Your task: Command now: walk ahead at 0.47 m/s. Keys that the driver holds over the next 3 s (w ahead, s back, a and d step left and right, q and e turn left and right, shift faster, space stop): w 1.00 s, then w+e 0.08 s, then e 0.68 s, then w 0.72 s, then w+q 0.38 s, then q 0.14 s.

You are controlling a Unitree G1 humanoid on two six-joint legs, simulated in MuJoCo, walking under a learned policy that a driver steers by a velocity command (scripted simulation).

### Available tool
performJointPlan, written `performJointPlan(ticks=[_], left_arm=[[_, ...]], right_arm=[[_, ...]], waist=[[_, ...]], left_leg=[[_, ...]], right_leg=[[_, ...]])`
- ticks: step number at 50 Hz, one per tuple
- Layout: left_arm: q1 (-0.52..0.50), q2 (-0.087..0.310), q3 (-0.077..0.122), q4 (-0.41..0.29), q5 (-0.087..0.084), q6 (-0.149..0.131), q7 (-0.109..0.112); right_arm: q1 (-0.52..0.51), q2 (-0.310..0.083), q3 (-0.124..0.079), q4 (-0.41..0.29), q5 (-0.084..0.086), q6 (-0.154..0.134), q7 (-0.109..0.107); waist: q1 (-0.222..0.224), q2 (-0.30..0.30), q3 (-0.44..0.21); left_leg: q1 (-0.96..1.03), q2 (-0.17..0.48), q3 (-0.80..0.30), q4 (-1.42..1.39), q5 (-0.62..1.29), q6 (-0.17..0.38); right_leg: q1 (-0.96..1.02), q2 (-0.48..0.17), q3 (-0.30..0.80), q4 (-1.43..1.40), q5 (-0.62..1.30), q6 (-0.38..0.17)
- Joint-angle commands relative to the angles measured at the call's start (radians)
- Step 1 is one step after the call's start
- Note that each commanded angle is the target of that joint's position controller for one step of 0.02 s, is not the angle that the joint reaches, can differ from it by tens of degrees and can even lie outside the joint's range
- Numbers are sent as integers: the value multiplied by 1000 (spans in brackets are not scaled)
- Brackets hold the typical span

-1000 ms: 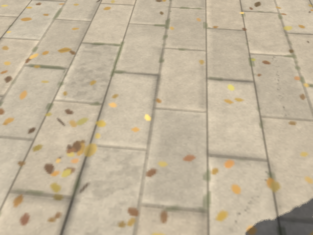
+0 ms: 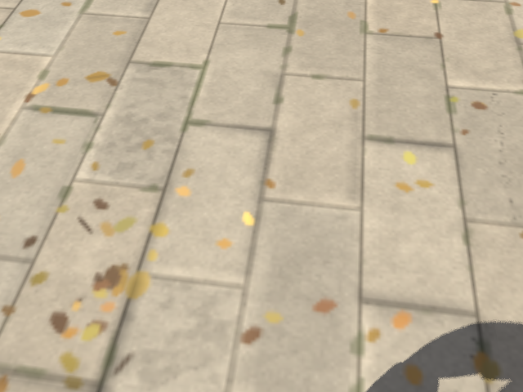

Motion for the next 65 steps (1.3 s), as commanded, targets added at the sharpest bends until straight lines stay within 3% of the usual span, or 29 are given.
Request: performJointPlan(ticks=[1, 2, 3, 4, 5, 7, 12, 17, 22, 25, 27, 28, 29, 30, 31, 32, 34, 39, 44, 49, 52, 54, 55, 56, 57, 58, 59, 61, 65], left_arm=[[-21, 137, 20, -67, -6, -7, -3], [110, 24, 7, -73, -29, 3, -14], [1, 135, 34, -85, -4, 10, -12], [-103, 144, 41, -127, 2, 6, -18], [-143, 133, 43, -135, 5, 3, -21], [-114, 93, 43, -127, 20, 25, -31], [-256, 87, 49, -185, 26, 59, -47], [-487, 75, 39, -267, 8, 57, -55], [-607, 85, 35, -314, 4, 48, -50], [-534, 113, 48, -305, 5, 35, -40], [-272, 151, 73, -220, 10, 21, -24], [-104, 213, 94, -180, 34, 14, -13], [-19, 316, 123, -170, 52, 18, -14], [-91, 267, 115, -172, 11, 33, -27], [-212, 220, 100, -191, -3, 32, -30], [-269, 159, 85, -198, 0, 24, -34], [-274, 93, 64, -172, 0, 9, -27], [-160, 142, 67, -125, -3, -15, -22], [-74, 136, 56, -110, -4, -11, -22], [10, 146, 54, -80, 4, -6, -11], [-1, 159, 58, -73, 12, 0, -2], [-46, 181, 63, -81, 11, 3, -2], [-64, 170, 59, -89, -1, 4, -4], [-43, 107, 41, -130, -32, 3, -8], [86, 63, 40, -121, -59, 15, 3], [-1, 156, 70, -122, -27, 30, 12], [-73, 132, 71, -143, -15, 32, 10], [-109, 109, 80, -149, 7, 53, 0], [-98, 75, 89, -172, 11, 101, -18]], right_arm=[[525, -221, -75, 102, -26, -11, -29], [514, -270, -84, 92, -39, -6, -19], [427, -220, -80, 87, 5, -1, -8], [314, -164, -62, 65, 13, -6, -6], [271, -112, -49, 64, 7, -18, -2], [291, -54, -28, 91, 3, -37, -11], [412, -99, -27, 131, 6, -59, -19], [507, -90, -15, 143, 8, -56, -19], [585, -102, -13, 169, -3, -50, -32], [549, -125, -19, 168, -10, -49, -41], [515, -140, -23, 164, -6, -43, -39], [504, -119, -16, 139, 5, -45, -35], [626, -10, 3, 119, 48, -42, -21], [571, -110, -25, 128, 20, -39, -25], [479, -111, -31, 92, 11, -40, -23], [425, -100, -30, 79, 6, -44, -20], [427, -64, -31, 80, -17, -22, -11], [326, -46, -32, 40, -24, 15, 9], [104, -43, -21, -36, -9, 13, 14], [-24, -49, -15, -82, -4, 6, 11], [-17, -69, -24, -97, -4, -8, 7], [169, -99, -42, -42, -5, -24, -6], [338, -128, -56, 11, -21, -40, -17], [485, -221, -78, 28, -53, -51, -32], [466, -278, -91, 12, -42, -39, -23], [390, -216, -80, -10, -5, -28, -19], [303, -147, -58, -19, 0, -32, -20], [259, -76, -37, -19, 1, -36, -29], [288, -106, -38, -13, 3, -45, -43]], waist=[[-251, -3, -246], [-154, 192, -333], [-155, 34, -240], [-114, 32, -86], [-88, -10, -20], [-27, -2, -4], [-23, 32, 32], [-83, 46, 43], [-118, 63, 41], [-60, 78, 0], [52, 65, -127], [112, 20, -230], [68, -210, -370], [52, -78, -341], [5, -59, -169], [-15, -12, -89], [-74, -27, -31], [-88, -47, 0], [-35, -61, 29], [5, -75, 39], [-23, -75, 36], [-106, -74, -55], [-174, -41, -144], [-196, 77, -291], [-136, 215, -403], [-118, 50, -327], [-86, 36, -189], [-49, 53, -93], [2, 82, -105]], left_leg=[[667, 204, -270, -88, -166, 87], [840, 479, -800, -207, -203, 254], [718, 423, -824, -308, -386, 236], [556, 392, -665, -350, -384, 200], [438, 349, -564, -382, -249, 173], [312, 275, -400, -405, -61, 120], [314, 228, -260, -444, 127, 105], [390, 187, -181, -434, 323, 56], [572, 231, -176, -378, 470, 59], [631, 255, -155, -245, 760, 48], [586, 223, -121, 45, 823, 22], [389, 187, -102, 296, 545, 9], [9, 0, -40, 722, -175, -43], [-95, -4, -177, 823, -350, -27], [-145, 52, -189, 798, -264, -22], [-125, 86, -186, 744, -204, -23], [-34, 126, -181, 643, -165, -37], [-97, 149, -128, 511, -67, -79], [-143, 143, -75, 241, 89, -104], [-142, 106, -47, 77, 97, -75], [-76, 78, -51, 13, -2, -39], [164, 20, -36, -63, -40, -9], [403, 56, -69, -113, 59, 14], [699, 321, -344, -109, 164, 71], [818, 558, -663, -161, 449, 197], [692, 497, -576, -162, 518, 179], [552, 459, -413, -180, 607, 145], [392, 370, -233, -237, 605, 70], [307, 344, -87, -260, 690, 64]], right_leg=[[-376, -154, -7, 668, 772, -48], [-698, 32, -10, 1057, -76, -19], [-783, -20, 82, 1093, 12, -43], [-810, -69, 73, 1039, 119, -49], [-771, -98, 69, 986, 168, -49], [-666, -131, 65, 902, 187, -28], [-766, -158, 2, 736, 276, 19], [-794, -132, -63, 449, 444, 40], [-797, -88, -88, 289, 440, 6], [-664, -37, -100, 229, 322, -44], [-365, 4, -108, 131, 345, -87], [-103, -146, 49, 127, 295, -133], [200, -466, 554, 71, 251, -297], [130, -448, 674, -32, 195, -293], [-28, -416, 507, -63, 175, -258], [-153, -375, 409, -104, 250, -228], [-306, -290, 252, -146, 369, -161], [-327, -245, 131, -195, 508, -151], [-265, -207, 62, -204, 626, -120], [-114, -246, 52, -164, 717, -127], [-55, -276, 68, -75, 888, -123], [-77, -249, 58, 127, 1083, -99], [-188, -200, 30, 325, 991, -74], [-445, -112, -16, 637, 592, -35], [-665, 36, -28, 931, -138, -10], [-681, -25, 63, 988, -60, -15], [-701, -53, 61, 970, -2, -7], [-668, -98, 50, 888, 62, 7], [-636, -77, 10, 856, 140, 35]])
